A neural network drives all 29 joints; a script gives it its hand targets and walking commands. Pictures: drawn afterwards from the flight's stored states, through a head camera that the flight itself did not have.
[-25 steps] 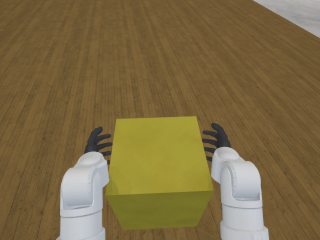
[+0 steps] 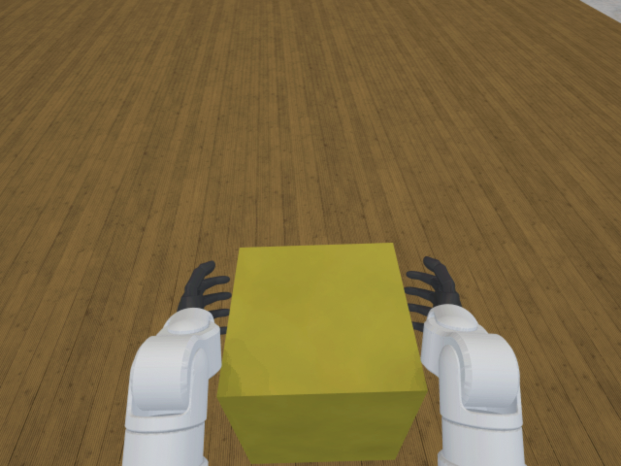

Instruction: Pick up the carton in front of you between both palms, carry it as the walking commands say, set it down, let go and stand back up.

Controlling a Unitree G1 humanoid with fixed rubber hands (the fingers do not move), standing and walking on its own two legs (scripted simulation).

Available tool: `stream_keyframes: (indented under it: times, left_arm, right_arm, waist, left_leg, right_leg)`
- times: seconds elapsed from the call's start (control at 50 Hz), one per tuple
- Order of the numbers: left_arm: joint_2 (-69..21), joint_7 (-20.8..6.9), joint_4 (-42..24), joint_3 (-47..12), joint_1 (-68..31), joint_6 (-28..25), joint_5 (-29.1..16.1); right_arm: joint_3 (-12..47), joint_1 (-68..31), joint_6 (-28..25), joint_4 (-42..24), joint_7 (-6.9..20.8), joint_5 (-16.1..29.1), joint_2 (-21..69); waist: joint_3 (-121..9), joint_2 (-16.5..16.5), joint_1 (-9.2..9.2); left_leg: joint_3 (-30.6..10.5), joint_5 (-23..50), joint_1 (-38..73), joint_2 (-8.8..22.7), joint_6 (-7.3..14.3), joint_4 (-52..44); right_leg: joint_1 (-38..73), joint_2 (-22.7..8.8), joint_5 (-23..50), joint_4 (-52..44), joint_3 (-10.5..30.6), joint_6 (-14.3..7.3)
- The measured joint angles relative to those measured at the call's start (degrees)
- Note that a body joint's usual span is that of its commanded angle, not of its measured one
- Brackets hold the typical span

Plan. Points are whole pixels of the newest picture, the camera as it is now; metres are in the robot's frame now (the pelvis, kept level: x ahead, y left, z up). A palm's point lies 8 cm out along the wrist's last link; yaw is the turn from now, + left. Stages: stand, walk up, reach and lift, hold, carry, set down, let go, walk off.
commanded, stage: carry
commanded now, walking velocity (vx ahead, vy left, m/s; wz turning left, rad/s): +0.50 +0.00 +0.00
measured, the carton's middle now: (319, 357) +0.28 +0.00 -0.04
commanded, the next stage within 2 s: none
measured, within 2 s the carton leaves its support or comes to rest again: neither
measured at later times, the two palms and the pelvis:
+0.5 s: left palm (212, 148) +0.58 +0.17 +0.10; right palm (382, 153) +0.55 -0.11 +0.11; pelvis +0.31 +0.06 +0.02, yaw -4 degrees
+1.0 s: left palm (249, 83) +0.85 +0.14 +0.08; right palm (377, 83) +0.86 -0.14 +0.08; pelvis +0.59 +0.00 +0.01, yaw -1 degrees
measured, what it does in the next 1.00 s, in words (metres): walks ahead: left foot, then right foot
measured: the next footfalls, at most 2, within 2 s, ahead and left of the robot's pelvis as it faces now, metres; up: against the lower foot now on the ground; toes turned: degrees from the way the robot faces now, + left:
left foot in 0.30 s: +0.36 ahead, +0.13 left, +0.00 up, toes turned +10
right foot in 0.80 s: +0.69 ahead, -0.09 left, +0.00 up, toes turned +0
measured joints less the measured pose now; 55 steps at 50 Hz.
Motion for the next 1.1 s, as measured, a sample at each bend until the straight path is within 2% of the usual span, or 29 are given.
stream_keyframes:
  times: [0.04,0.12,0.18,0.26,0.28,0.3,0.34,0.36,0.38,0.4,0.44,0.56,0.64,0.74,0.78,0.8,0.82,0.84,0.86,0.9,0.94,1.0,1.06,1.08,1.1]
  left_arm:
    - [0.14,-0.18,-0.72,0.34,1.28,-0.51,-0.29]
    - [0.24,-1.16,-3.30,0.24,2.37,-1.84,-1.36]
    - [0.31,-1.32,-4.72,-0.26,3.28,-2.51,-1.28]
    - [0.36,-0.36,-7.34,-1.52,3.83,-1.31,-1.32]
    - [0.37,-0.22,-7.89,-1.66,3.81,-0.99,-1.32]
    - [0.37,-0.03,-8.47,-1.59,3.66,-0.56,-1.31]
    - [0.39,0.13,-8.55,-0.14,3.26,-0.23,-1.50]
    - [0.36,0.26,-8.26,0.42,3.15,0.05,-1.68]
    - [0.34,0.42,-7.99,0.60,3.02,0.49,-1.88]
    - [0.33,0.53,-7.82,0.46,2.90,0.94,-1.88]
    - [0.32,0.35,-6.95,-0.01,2.65,1.30,-1.42]
    - [0.26,-0.45,-6.41,-0.92,2.30,0.14,-0.66]
    - [0.31,-0.37,-8.38,-1.12,2.88,-0.11,-0.46]
    - [0.37,0.00,-8.55,-0.89,3.65,0.84,-0.67]
    - [0.35,0.00,-8.09,-0.70,3.38,0.97,-0.94]
    - [0.31,-0.07,-7.49,-0.76,3.05,0.97,-0.97]
    - [0.28,-0.05,-6.28,-1.05,2.64,0.48,-1.08]
    - [0.24,-0.09,-4.91,-1.19,1.89,-0.07,-1.09]
    - [0.16,-0.15,-3.81,-1.05,1.13,-0.58,-1.14]
    - [0.08,-0.50,-3.43,-0.65,0.76,-1.40,-1.10]
    - [0.14,-0.80,-4.36,-0.26,1.47,-2.11,-1.19]
    - [0.23,-1.33,-6.06,-0.22,2.36,-3.35,-0.90]
    - [0.29,-1.20,-8.30,-0.78,2.97,-3.73,-0.82]
    - [0.31,-1.27,-8.72,-0.93,3.16,-3.74,-0.67]
    - [0.34,-1.42,-8.71,-0.89,3.44,-3.73,-0.51]
  right_arm:
    - [0.66,0.28,-0.72,0.56,0.29,-0.07,-0.03]
    - [1.97,1.12,-2.78,-0.82,1.41,0.31,-0.09]
    - [2.49,1.86,-3.29,-2.26,1.36,0.25,-0.17]
    - [1.98,2.65,-2.88,-4.48,1.42,1.24,-0.24]
    - [1.88,2.54,-2.53,-5.01,1.30,1.47,-0.22]
    - [1.81,2.13,-2.23,-5.17,1.26,1.65,-0.20]
    - [2.21,1.11,-2.29,-3.34,1.02,2.16,-0.10]
    - [2.24,0.75,-2.10,-2.44,0.95,2.34,-0.07]
    - [2.21,0.74,-1.77,-2.13,0.86,2.39,-0.06]
    - [2.07,0.93,-1.45,-2.14,0.86,2.39,-0.08]
    - [1.72,1.47,-1.23,-1.97,0.94,2.33,-0.11]
    - [1.28,2.16,-1.45,-3.54,0.73,2.20,-0.19]
    - [1.64,1.94,-1.49,-4.87,0.78,2.29,-0.18]
    - [2.27,2.05,-0.71,-4.06,1.24,1.59,-0.18]
    - [2.39,2.14,-0.38,-4.12,1.20,1.24,-0.19]
    - [2.26,2.34,-0.36,-4.11,1.21,1.07,-0.23]
    - [1.55,2.28,-0.63,-3.76,1.30,1.02,-0.27]
    - [0.67,1.81,-1.01,-3.21,1.44,0.97,-0.23]
    - [0.09,1.27,-1.25,-2.80,1.45,0.88,-0.16]
    - [0.10,0.76,-1.54,-2.84,1.32,0.60,-0.08]
    - [1.13,0.99,-2.18,-3.27,1.14,0.33,-0.11]
    - [2.11,1.17,-3.22,-4.44,1.02,0.10,-0.10]
    - [2.20,1.38,-3.87,-6.12,1.43,0.14,-0.11]
    - [2.27,1.54,-3.95,-6.48,1.48,0.19,-0.11]
    - [2.53,1.90,-4.12,-6.25,1.50,0.20,-0.14]
  waist:
    - [0.96,-0.29,0.30]
    - [1.44,-0.89,0.90]
    - [0.48,-1.72,0.72]
    - [-1.14,-2.67,0.18]
    - [-1.57,-2.60,-0.02]
    - [-1.93,-2.55,-0.17]
    - [-2.32,-4.28,-0.68]
    - [-2.17,-4.07,-0.93]
    - [-1.75,-3.55,-1.16]
    - [-1.26,-2.96,-1.31]
    - [-0.42,-2.01,-1.76]
    - [0.89,-0.51,-3.02]
    - [0.38,-0.97,-2.13]
    - [-0.78,-1.17,-1.04]
    - [-0.42,-0.90,-0.89]
    - [-0.22,-1.17,-0.89]
    - [-0.01,-0.18,-0.43]
    - [0.71,0.69,0.08]
    - [1.84,0.92,0.31]
    - [4.48,0.84,0.25]
    - [6.08,0.57,0.14]
    - [6.92,0.09,0.12]
    - [6.94,0.37,-0.34]
    - [6.41,0.59,-0.45]
    - [5.61,0.07,-0.59]
  left_leg:
    - [0.21,2.91,-5.21,0.31,0.16,-1.46]
    - [1.58,8.31,-11.53,2.02,-0.21,-13.95]
    - [3.26,14.70,-12.16,2.48,-0.78,-26.09]
    - [7.11,20.05,-9.00,1.60,-0.87,-36.75]
    - [8.26,19.95,-7.48,1.16,-0.60,-38.36]
    - [8.98,20.51,-5.87,0.64,0.63,-39.19]
    - [10.61,19.01,-5.80,-0.17,4.26,-34.58]
    - [10.94,16.87,-5.22,0.00,4.98,-33.60]
    - [10.95,15.36,-4.03,0.14,5.16,-34.01]
    - [10.90,15.10,-2.59,0.33,4.46,-35.24]
    - [10.94,15.02,0.85,0.28,4.12,-38.70]
    - [10.01,14.47,11.47,-0.72,3.83,-48.71]
    - [9.87,12.00,17.96,-1.39,2.61,-52.34]
    - [9.46,6.15,25.29,-1.33,0.17,-53.12]
    - [9.26,1.87,26.59,-0.34,-1.15,-48.92]
    - [9.25,-0.60,26.05,0.17,-1.75,-44.21]
    - [8.83,0.06,23.33,1.74,-2.14,-36.75]
    - [6.53,-0.68,18.81,2.29,-2.50,-26.76]
    - [3.92,-2.03,13.89,1.54,-2.54,-17.47]
    - [1.07,-2.97,6.16,-0.35,-1.99,-7.53]
    - [0.74,-2.28,1.87,-0.67,-1.33,-10.91]
    - [1.09,-0.12,-1.30,-0.27,-1.23,-24.01]
    - [3.03,10.55,-0.44,0.64,-1.11,-36.41]
    - [3.49,16.51,0.57,1.00,-0.81,-38.29]
    - [3.96,18.51,1.50,0.89,-0.40,-38.31]
  right_leg:
    - [3.47,0.04,-0.26,-3.32,0.19,0.21]
    - [10.05,0.16,-1.14,-9.14,0.52,1.13]
    - [14.92,0.11,-2.77,-12.28,0.78,2.36]
    - [20.46,-0.56,-8.02,-11.65,1.31,4.70]
    - [21.36,-0.84,-10.25,-9.89,1.54,5.44]
    - [21.71,-1.33,-13.05,-6.84,1.99,6.11]
    - [17.03,-3.57,-16.06,6.99,4.39,5.72]
    - [13.06,-2.83,-16.34,15.84,6.41,5.22]
    - [9.17,-1.80,-16.32,23.33,7.61,4.49]
    - [5.40,-0.89,-16.14,29.01,8.16,3.92]
    - [-0.81,-0.26,-13.10,33.20,7.99,3.32]
    - [-11.08,-1.48,-1.80,21.40,7.02,3.32]
    - [-13.22,-2.25,5.92,11.42,6.27,3.72]
    - [-10.72,-1.52,10.01,2.23,2.40,3.22]
    - [-7.47,-0.08,12.36,-1.10,-0.09,2.88]
    - [-4.98,0.30,13.37,-2.91,-1.06,1.49]
    - [-4.20,1.02,9.45,-2.17,-1.68,-0.95]
    - [-4.39,1.43,6.39,-0.69,-1.99,-2.38]
    - [-4.26,1.36,4.67,-0.10,-1.97,-3.02]
    - [-2.35,0.90,4.90,-1.74,-1.70,-1.31]
    - [0.16,0.95,4.83,-4.61,-1.42,-1.67]
    - [2.64,1.14,4.37,-6.99,-1.09,-1.82]
    - [4.53,1.41,1.73,-5.27,-0.82,-1.08]
    - [4.92,1.58,0.31,-3.85,-0.67,-0.73]
    - [5.35,1.29,-1.15,-2.58,-0.24,-0.33]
